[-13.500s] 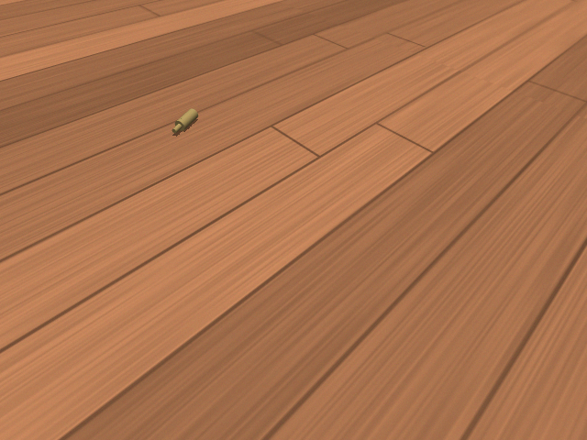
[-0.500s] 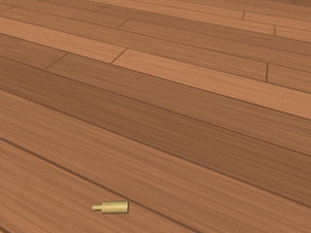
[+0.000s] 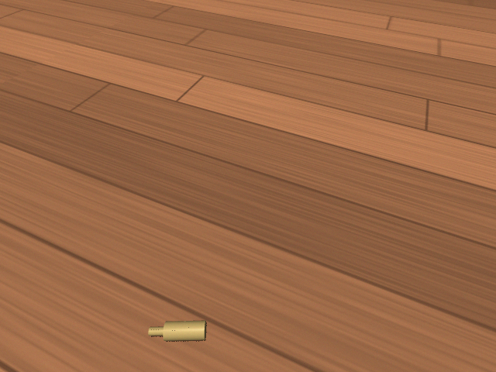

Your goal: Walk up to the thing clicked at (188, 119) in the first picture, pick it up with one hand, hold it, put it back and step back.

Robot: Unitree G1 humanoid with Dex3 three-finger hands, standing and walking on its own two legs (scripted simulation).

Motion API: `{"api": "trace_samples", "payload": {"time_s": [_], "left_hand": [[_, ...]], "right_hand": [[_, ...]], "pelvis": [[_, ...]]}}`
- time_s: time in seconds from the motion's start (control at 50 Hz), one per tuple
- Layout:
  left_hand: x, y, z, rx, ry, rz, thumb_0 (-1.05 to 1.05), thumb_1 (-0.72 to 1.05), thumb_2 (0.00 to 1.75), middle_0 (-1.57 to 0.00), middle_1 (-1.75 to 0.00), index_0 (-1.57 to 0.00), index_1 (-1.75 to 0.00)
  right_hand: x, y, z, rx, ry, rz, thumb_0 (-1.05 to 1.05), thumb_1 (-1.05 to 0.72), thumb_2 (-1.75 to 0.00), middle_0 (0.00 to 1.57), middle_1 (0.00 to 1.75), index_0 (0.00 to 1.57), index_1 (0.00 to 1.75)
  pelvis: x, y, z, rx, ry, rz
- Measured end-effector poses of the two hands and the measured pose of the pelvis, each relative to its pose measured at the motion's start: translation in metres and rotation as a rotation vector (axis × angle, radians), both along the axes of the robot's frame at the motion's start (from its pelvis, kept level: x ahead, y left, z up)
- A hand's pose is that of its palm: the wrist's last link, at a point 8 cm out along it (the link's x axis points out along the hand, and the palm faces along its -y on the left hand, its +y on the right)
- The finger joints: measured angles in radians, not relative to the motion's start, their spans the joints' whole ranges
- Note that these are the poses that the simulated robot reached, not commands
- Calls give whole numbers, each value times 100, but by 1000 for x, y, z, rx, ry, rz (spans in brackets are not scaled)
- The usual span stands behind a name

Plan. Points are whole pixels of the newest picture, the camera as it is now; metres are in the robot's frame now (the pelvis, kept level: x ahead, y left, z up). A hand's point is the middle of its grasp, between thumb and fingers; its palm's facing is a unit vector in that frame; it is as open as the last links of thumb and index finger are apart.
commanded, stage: stand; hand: left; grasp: from above
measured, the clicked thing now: (177, 330) +0.42 +0.25 -0.75
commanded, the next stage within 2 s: rise first in 0.04 s
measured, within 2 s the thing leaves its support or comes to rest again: neither
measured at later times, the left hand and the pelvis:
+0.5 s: hand out of the picture +0.14 +0.25 -0.18, palm faces -0.06 -0.93 -0.37, open 11.1 cm; pelvis -0.01 +0.00 -0.03, yaw +0 degrees
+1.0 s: hand out of the picture +0.11 +0.26 -0.24, palm faces -0.16 -0.87 -0.46, open 14.2 cm; pelvis -0.02 +0.00 -0.11, yaw +0 degrees
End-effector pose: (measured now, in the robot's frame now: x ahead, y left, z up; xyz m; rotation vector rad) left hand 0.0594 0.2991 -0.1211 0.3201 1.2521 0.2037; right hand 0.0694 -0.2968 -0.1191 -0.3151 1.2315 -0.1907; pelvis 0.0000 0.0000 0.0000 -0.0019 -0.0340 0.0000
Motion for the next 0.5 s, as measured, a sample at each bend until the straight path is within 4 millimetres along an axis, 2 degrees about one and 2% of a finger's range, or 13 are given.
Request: {"api": "trace_samples", "payload": {"time_s": [0.18,0.26,0.32,0.38,0.44,0.5], "left_hand": [[5,-1,1,-1,-28,9,0,89,90,-21,-31,-20,-31],[35,-5,-4,-13,-121,37,1,81,91,-21,-41,-19,-40],[60,-4,-11,-21,-146,12,1,67,91,-19,-54,-18,-53],[77,-3,-13,-12,-168,-33,0,50,92,-17,-69,-16,-67],[82,-3,-15,5,-151,-64,0,30,93,-14,-81,-14,-79],[78,-2,-21,21,-110,-77,0,8,95,-12,-90,-12,-88]], "right_hand": [[3,1,2,-2,-27,-4,0,-90,-90,21,30,20,30],[10,12,0,8,-116,7,0,-92,-90,21,30,20,30],[10,21,-4,23,-149,7,0,-91,-90,21,30,20,30],[9,29,-8,41,-177,-8,0,-92,-90,21,30,20,30],[8,35,-11,60,-195,-21,1,-91,-90,21,30,20,30],[12,39,-15,72,-219,-17,1,-91,-90,21,30,20,30]], "pelvis": [[-1,0,-1,0,10,1],[-11,-1,-7,-3,58,14],[-17,-4,-15,-5,108,10],[-18,-4,-21,-6,137,2],[-16,-3,-25,-9,155,0],[-15,-1,-31,-11,178,-1]]}}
